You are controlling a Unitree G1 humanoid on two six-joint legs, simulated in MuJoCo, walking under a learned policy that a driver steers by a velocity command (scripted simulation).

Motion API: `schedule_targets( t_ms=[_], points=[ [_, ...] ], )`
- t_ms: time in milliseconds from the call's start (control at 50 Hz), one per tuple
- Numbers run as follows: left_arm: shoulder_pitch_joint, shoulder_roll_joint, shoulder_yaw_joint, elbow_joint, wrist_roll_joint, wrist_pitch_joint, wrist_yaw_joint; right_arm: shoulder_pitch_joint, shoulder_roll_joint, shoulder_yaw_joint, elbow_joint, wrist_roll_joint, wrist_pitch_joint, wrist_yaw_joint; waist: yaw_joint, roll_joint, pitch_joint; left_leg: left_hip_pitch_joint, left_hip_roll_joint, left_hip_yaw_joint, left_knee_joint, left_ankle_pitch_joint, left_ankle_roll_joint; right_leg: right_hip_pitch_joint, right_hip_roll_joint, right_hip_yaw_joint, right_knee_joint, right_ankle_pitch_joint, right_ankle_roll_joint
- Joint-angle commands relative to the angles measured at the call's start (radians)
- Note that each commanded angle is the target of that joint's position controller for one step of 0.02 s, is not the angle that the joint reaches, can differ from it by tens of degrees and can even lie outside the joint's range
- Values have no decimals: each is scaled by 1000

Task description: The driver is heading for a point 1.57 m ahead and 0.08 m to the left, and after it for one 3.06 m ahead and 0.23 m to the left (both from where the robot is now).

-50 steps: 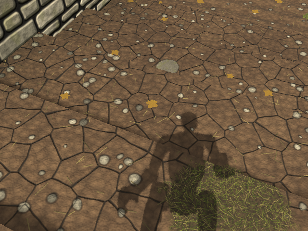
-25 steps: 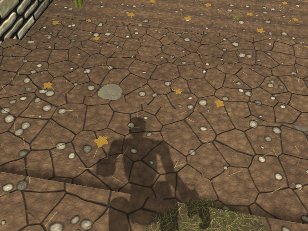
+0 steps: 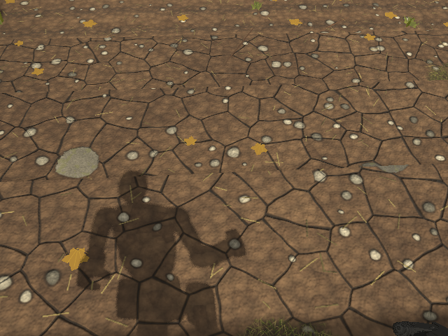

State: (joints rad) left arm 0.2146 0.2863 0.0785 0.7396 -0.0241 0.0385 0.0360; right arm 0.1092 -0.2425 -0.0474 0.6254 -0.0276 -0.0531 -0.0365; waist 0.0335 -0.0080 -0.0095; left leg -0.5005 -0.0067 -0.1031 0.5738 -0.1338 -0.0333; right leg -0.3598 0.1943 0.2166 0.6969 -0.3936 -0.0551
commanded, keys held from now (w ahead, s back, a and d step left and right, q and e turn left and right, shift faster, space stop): e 0.04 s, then no key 0.96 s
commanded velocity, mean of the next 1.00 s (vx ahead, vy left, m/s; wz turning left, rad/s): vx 0.02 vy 0.00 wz -0.16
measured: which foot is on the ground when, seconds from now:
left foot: down 0.00-1.00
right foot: up 0.00-0.26, down 0.28-1.00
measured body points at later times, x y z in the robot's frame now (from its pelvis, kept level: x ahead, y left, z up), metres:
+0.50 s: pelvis +0.03 -0.02 +0.01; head +0.04 -0.03 +0.46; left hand +0.19 +0.19 -0.10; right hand +0.11 -0.29 -0.10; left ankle +0.10 +0.13 -0.72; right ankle +0.01 -0.12 -0.72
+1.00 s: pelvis +0.07 -0.02 +0.01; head +0.07 -0.02 +0.46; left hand +0.16 +0.22 -0.13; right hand +0.12 -0.29 -0.12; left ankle +0.10 +0.13 -0.72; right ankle +0.01 -0.12 -0.72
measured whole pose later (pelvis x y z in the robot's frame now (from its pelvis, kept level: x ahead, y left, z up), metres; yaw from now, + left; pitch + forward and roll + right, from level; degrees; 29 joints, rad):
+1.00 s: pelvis +0.07 -0.02 +0.01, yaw -7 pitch -2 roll +0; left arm 0.23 0.21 0.04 0.95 0.00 0.04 0.03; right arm 0.23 -0.22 -0.05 0.86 0.00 0.01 -0.04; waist -0.01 0.00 0.04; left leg -0.24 0.06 -0.02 0.53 -0.26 -0.06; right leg -0.15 0.04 0.05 0.53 -0.35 -0.03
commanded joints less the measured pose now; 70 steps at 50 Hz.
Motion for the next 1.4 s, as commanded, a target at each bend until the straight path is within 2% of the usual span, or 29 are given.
schedule_targets(
  t_ms=[20,40,60,80,100,120,160,200,220,240,260,280,300,320,340,360,380,400,440,500,620,820,960,1180,1400],
  points=[
    [103,92,8,-92,-2,-18,-15,189,-200,-71,-33,-20,12,1,-41,337,-266,519,477,-493,-155,563,325,-305,-35,-40,404,-332,63],
    [74,155,29,-82,2,-8,-18,151,-160,-62,-52,-2,16,4,-50,239,-219,469,430,-446,-165,404,318,-331,-94,-61,528,-262,91],
    [43,156,34,-76,1,10,-14,109,-128,-52,-57,4,25,4,-50,172,-157,392,360,-347,-172,309,279,-327,-114,-83,572,-193,109],
    [43,137,31,-70,-1,30,-10,63,-111,-45,-62,10,33,6,-37,132,-113,318,309,-270,-191,231,250,-299,-131,-92,568,-153,124],
    [47,107,22,-73,-3,41,-11,24,-126,-47,-59,10,40,9,-16,127,-83,249,276,-214,-213,171,230,-253,-141,-113,512,-112,126],
    [49,73,11,-73,-3,45,-15,-1,-140,-52,-59,2,46,13,-4,131,-68,182,231,-142,-230,146,211,-179,-142,-153,424,-88,126],
    [32,32,-7,-73,1,39,-23,-20,-147,-56,-56,-1,52,20,-13,166,-83,157,196,-69,-238,146,206,-66,-147,-199,236,-79,122],
    [14,33,-12,-76,12,32,-33,1,-141,-55,-40,14,54,25,-34,202,-113,201,217,-82,-229,104,223,3,-167,-199,77,-34,111],
    [24,37,-10,-71,16,30,-37,8,-137,-53,-32,22,55,27,-30,208,-120,209,218,-82,-216,62,220,51,-167,-209,-19,20,100],
    [52,33,-8,-58,20,27,-42,5,-129,-48,-27,28,57,28,-10,200,-121,189,207,-68,-197,11,204,131,-158,-233,-149,121,81],
    [60,31,-8,-53,29,26,-45,40,-111,-42,-12,28,57,29,-8,182,-113,160,183,-49,-180,-58,163,203,-144,-244,-235,171,62],
    [64,64,-5,-65,47,24,-44,75,-91,-34,-1,22,55,34,-20,120,-102,99,146,-18,-125,-151,91,263,-211,-144,-273,204,28],
    [17,151,7,-81,56,23,-37,113,-54,-23,-15,1,48,45,-93,-101,-86,79,49,94,-13,-231,12,194,-368,48,-318,202,-46],
    [-46,120,-4,-90,69,20,-45,55,-64,-21,-32,8,45,42,-74,-213,-42,179,48,84,-35,-236,1,-4,-411,113,-410,20,-107],
    [-101,69,-18,-107,68,11,-47,34,-94,-28,-23,11,45,40,-75,-163,13,236,56,74,-57,-139,-5,-41,-354,70,-418,-120,-77],
    [-86,55,-22,-90,65,4,-47,27,-92,-29,-10,3,46,39,-64,-143,22,257,53,80,-71,-81,-9,-36,-313,34,-408,-154,-39],
    [-68,70,-20,-78,58,-3,-46,43,-96,-31,0,-4,47,37,-60,-141,26,269,54,81,-72,-56,-12,-23,-295,17,-405,-138,-19],
    [-59,68,-22,-69,52,-8,-44,64,-103,-33,6,-5,48,39,-63,-134,33,275,65,69,-87,-36,-12,-14,-292,13,-399,-97,-12],
    [-21,49,-28,-51,47,-10,-41,87,-106,-33,23,6,43,42,-55,-83,42,280,70,68,-97,-30,-12,8,-275,-6,-381,-33,-2],
    [-9,42,-28,-36,42,-11,-38,102,-94,-30,43,7,38,37,-50,-32,30,279,71,70,-102,11,-17,60,-257,-32,-334,99,-2],
    [2,23,-25,5,30,-6,-33,136,-96,-31,79,13,36,27,-49,11,-2,296,75,76,-91,83,-19,128,-229,-75,-277,295,2],
    [15,23,-15,99,23,-2,-16,148,-95,-29,135,21,45,4,-50,6,0,326,73,83,-74,128,-16,148,-208,-108,-248,407,17],
    [35,25,-15,171,20,-8,-8,149,-89,-27,189,25,56,-11,-49,5,19,344,65,92,-81,112,-15,141,-202,-121,-258,390,26],
    [68,13,-23,260,21,-15,-2,156,-78,-24,282,28,67,-22,-47,7,51,348,55,102,-105,72,-14,133,-195,-136,-288,328,33],
    [107,-8,-37,312,24,-18,-3,186,-62,-13,365,29,69,-25,-45,4,76,338,49,105,-120,39,-12,119,-190,-147,-313,269,35]
  ],
)
Velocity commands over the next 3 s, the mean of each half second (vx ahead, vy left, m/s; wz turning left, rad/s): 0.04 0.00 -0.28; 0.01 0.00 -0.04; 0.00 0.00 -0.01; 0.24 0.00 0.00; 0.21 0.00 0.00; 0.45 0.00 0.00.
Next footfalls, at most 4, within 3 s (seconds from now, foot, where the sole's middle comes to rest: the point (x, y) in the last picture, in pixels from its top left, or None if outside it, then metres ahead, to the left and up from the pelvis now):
0.28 right None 0.05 -0.12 -0.76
2.16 right None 0.34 -0.08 -0.76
2.56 left None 0.33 0.16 -0.76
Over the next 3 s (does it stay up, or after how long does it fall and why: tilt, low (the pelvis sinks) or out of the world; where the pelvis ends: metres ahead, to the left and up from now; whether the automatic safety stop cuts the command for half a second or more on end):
stays up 0.51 0.05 -0.02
